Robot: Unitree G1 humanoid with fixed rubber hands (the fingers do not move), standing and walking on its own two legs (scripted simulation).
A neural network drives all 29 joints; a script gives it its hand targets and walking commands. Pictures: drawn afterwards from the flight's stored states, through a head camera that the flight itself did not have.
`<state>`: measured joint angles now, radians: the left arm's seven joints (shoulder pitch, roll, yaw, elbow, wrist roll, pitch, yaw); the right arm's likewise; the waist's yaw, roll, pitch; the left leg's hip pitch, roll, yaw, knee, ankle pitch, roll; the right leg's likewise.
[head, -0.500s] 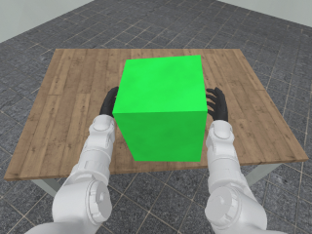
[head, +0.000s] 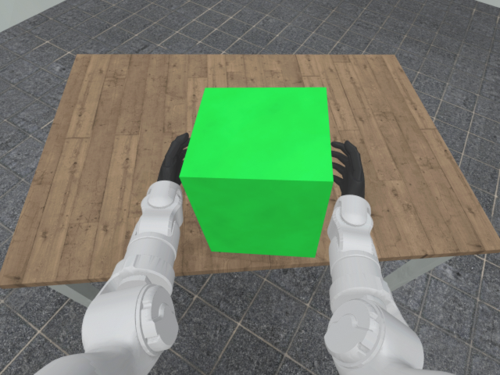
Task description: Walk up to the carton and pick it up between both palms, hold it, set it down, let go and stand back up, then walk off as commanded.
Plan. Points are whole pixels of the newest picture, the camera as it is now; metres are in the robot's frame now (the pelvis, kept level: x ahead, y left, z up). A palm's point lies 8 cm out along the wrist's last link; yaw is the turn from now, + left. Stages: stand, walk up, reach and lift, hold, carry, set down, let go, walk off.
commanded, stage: set down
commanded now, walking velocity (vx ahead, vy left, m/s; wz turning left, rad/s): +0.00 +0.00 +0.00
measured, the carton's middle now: (263, 177) +0.45 -0.01 +0.00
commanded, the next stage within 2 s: none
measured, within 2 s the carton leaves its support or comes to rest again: rests again in 0.54 s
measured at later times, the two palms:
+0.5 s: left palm (181, 181) +0.43 +0.13 +0.01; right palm (346, 206) +0.39 -0.16 +0.00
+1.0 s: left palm (180, 184) +0.42 +0.13 +0.01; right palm (346, 209) +0.38 -0.16 +0.00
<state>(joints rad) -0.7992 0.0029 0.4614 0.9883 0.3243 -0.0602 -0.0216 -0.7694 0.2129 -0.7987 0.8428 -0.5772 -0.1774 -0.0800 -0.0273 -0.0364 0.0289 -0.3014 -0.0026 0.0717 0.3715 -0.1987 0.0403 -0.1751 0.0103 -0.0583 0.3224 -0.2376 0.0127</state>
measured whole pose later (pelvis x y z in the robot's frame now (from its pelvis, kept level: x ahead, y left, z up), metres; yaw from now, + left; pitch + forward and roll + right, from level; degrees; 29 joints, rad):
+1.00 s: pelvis -0.01 -0.01 +0.00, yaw +0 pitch +15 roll -1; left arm -0.85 0.02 0.49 1.11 0.34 -0.26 -0.01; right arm -0.76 0.21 -0.85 0.93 -0.60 -0.34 -0.12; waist -0.03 -0.04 -0.02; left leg -0.47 0.00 0.08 0.37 -0.17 0.04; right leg -0.34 0.01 -0.06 0.32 -0.23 0.00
